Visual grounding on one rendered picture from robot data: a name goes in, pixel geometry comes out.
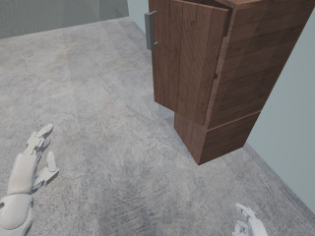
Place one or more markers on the robot right hand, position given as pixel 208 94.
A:
pixel 254 226

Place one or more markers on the cupboard door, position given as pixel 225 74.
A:
pixel 184 62

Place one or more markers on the robot left forearm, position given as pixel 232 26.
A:
pixel 16 215

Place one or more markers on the robot left hand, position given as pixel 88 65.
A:
pixel 22 179

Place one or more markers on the handle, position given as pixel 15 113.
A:
pixel 149 26

